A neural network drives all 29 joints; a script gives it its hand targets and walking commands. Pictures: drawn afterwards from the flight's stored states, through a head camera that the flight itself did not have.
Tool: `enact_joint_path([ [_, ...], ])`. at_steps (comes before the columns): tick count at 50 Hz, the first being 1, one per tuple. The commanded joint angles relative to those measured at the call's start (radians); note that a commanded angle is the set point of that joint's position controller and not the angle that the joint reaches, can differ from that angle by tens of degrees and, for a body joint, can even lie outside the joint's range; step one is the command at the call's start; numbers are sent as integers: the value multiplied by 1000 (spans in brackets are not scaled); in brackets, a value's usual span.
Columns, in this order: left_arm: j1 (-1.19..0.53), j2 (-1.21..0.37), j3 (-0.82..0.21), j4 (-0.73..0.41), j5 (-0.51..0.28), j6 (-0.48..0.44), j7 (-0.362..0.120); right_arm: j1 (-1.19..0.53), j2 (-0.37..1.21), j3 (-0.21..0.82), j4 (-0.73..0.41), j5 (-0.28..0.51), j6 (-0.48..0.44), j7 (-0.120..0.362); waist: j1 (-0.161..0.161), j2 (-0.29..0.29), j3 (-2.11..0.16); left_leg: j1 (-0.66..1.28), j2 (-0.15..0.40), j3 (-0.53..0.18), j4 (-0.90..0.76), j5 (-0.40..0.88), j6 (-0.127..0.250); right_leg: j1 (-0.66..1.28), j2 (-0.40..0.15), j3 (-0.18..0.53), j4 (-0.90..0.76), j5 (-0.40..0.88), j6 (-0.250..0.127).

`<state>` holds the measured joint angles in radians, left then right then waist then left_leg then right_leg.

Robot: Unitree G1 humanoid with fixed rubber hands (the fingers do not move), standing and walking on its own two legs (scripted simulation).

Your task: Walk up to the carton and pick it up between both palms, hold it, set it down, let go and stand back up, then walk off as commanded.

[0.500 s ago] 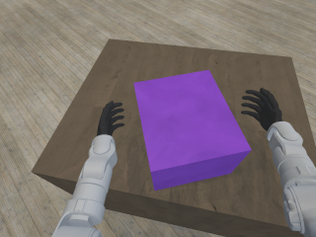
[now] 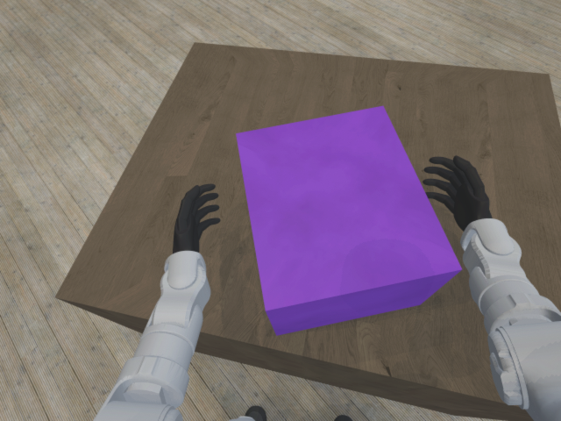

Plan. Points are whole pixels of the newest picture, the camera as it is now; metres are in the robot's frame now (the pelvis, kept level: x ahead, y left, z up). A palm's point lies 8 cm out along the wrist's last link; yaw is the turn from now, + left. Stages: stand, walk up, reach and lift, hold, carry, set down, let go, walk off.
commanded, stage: reach and lift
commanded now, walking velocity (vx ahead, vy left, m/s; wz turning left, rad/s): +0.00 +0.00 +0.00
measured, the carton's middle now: (329, 220) +0.42 +0.00 -0.05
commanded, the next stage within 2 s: none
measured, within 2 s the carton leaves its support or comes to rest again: leaves its support in 2.00 s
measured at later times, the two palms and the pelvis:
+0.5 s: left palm (203, 247) +0.33 +0.18 +0.01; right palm (453, 214) +0.42 -0.18 +0.00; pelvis -0.01 +0.00 +0.00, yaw +0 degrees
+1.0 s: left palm (208, 241) +0.34 +0.17 +0.01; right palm (448, 214) +0.42 -0.17 +0.00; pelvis -0.01 +0.00 +0.00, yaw +0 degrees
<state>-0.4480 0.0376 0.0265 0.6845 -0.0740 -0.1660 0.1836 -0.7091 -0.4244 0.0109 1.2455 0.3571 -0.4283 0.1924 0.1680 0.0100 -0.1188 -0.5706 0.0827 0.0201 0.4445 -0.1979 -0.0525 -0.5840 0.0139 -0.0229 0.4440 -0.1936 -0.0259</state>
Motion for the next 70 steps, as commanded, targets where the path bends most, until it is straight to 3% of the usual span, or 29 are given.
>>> enact_joint_path([
  [1,-218,-28,54,21,21,-64,-7,-452,-184,106,43,-35,-52,-19,5,-91,-626,190,-59,27,119,588,-12,218,86,12,12,507,-11],
  [2,-233,-47,57,5,13,-61,-10,-474,-156,129,8,-21,-53,-14,29,-87,-628,176,-63,42,118,594,-16,233,84,13,20,539,-1],
  [4,-278,-96,10,-52,16,-75,-8,-495,-126,105,-55,-25,-79,-12,4,-53,-700,222,-64,44,117,577,-20,200,89,-3,7,487,2],
  [5,-257,-45,55,-20,28,-80,-5,-482,-117,128,-28,-10,-62,-13,42,-50,-661,180,-69,40,124,573,-10,215,71,15,13,474,-4],
  [6,-280,-58,36,-14,44,-86,-3,-477,-124,81,-2,-58,-62,-16,-14,-59,-637,180,-59,25,116,541,-13,157,84,0,13,439,0],
  [8,-252,-71,64,-25,61,-81,1,-457,-95,93,54,-49,-49,-19,15,-39,-600,198,-63,42,106,548,-15,174,77,8,-8,435,-1],
  [9,-272,-88,42,-51,57,-86,6,-501,-95,62,-2,-78,-60,-29,-18,-52,-658,215,-55,30,118,546,-12,143,83,1,5,425,-5],
  [11,-268,-126,46,-7,48,-81,-2,-509,-49,74,-24,-89,-49,-23,-12,-95,-608,183,-57,22,104,504,-3,167,81,3,-14,381,-5],
  [14,-295,-114,69,-43,93,-79,20,-532,-52,64,-50,-89,-53,-32,21,-41,-622,202,-61,40,94,493,-6,144,85,5,-19,344,-6],
  [17,-321,-120,63,-6,96,-71,25,-512,-33,28,22,-134,-26,-43,-25,-61,-570,171,-63,33,83,416,-3,152,76,12,-25,298,-8],
  [20,-354,-126,56,-17,80,-68,42,-553,-28,22,-6,-133,-12,-43,2,-45,-579,183,-52,31,78,397,0,74,76,-1,-35,205,-20],
  [23,-337,-146,53,-10,92,-68,41,-536,-23,12,9,-153,-20,-65,-29,-52,-604,205,-57,36,93,469,-12,113,80,-9,-28,295,-18],
  [28,-375,-163,48,17,89,-62,48,-567,9,18,-9,-131,-4,-53,2,-46,-582,185,-54,29,90,404,3,56,72,0,-29,199,-19],
  [32,-353,-168,75,26,88,-73,34,-552,24,16,-28,-156,-17,-75,-18,-90,-633,179,-57,40,106,476,1,150,77,2,-6,370,-7],
  [37,-312,-180,84,-9,123,-78,34,-508,32,12,3,-149,-40,-77,-14,-40,-683,244,-52,36,128,571,-17,147,91,-13,-2,413,-7],
  [38,-321,-195,81,54,115,-66,27,-549,43,37,-14,-156,-30,-78,-13,-93,-594,193,-54,27,113,530,-3,127,88,-8,-8,382,-6],
  [42,-370,-193,82,17,122,-80,42,-569,37,24,-1,-154,-23,-66,2,-48,-611,219,-51,35,100,476,-6,76,84,-14,-22,261,-12],
  [43,-339,-211,66,22,124,-77,40,-521,52,9,73,-162,-18,-73,-33,-29,-579,236,-46,33,108,509,-12,79,88,-19,-31,276,-21],
  [46,-344,-198,88,22,127,-72,41,-572,39,-3,-4,-165,-35,-80,-2,-65,-629,215,-49,23,103,502,-1,84,84,-14,-18,320,-16],
  [51,-372,-203,62,46,113,-98,32,-530,92,16,17,-171,-25,-84,-42,-65,-619,198,-54,27,108,460,1,127,74,-6,-22,301,-11],
  [52,-363,-168,95,93,116,-95,29,-549,88,5,4,-183,-23,-86,-14,-100,-590,134,-63,37,113,422,14,135,67,3,-7,291,-6],
  [58,-380,-232,66,16,132,-101,37,-538,100,5,24,-177,-29,-81,-17,-18,-657,225,-56,32,116,516,-12,112,87,-21,-18,317,-16],
  [59,-377,-237,48,16,114,-100,45,-567,84,-1,10,-190,-23,-76,-28,-34,-656,236,-46,22,115,491,-10,52,91,-29,-23,251,-26],
  [60,-329,-209,90,46,132,-95,42,-514,97,16,5,-184,-14,-86,7,-93,-600,210,-53,26,108,481,13,129,82,-5,-31,280,-9],
  [61,-359,-210,66,33,136,-92,39,-522,85,0,23,-178,-20,-91,-35,-49,-606,222,-56,26,105,494,-2,117,88,-16,-32,280,-18],
  [62,-337,-227,70,41,127,-90,33,-518,125,26,1,-176,-7,-84,9,-46,-605,204,-63,29,95,483,7,133,74,-8,-32,293,-16],
  [66,-338,-240,81,57,135,-106,28,-510,143,44,-22,-194,-21,-86,-4,-109,-616,198,-59,42,101,483,10,186,81,-6,-15,365,0],
  [68,-402,-227,78,21,145,-104,29,-550,127,-17,15,-210,-16,-88,-50,-40,-612,218,-59,28,93,457,-1,114,81,-23,-31,307,-5],
  [70,-385,-227,64,47,135,-106,29,-548,150,34,-26,-195,-23,-90,-6,-74,-650,194,-60,30,109,495,8,156,79,-3,-21,352,-9],
])
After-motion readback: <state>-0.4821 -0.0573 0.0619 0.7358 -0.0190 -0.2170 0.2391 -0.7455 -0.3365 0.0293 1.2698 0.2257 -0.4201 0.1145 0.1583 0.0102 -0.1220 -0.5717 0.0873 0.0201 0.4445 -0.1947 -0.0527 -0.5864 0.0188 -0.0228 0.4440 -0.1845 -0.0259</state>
